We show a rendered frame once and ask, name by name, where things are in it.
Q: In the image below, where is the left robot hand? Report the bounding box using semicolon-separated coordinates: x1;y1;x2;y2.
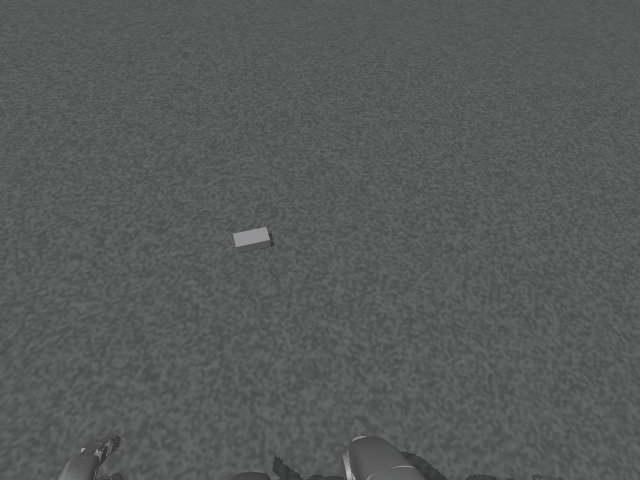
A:
58;435;124;480

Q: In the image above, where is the small box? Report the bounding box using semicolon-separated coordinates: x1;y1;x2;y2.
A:
233;227;271;254

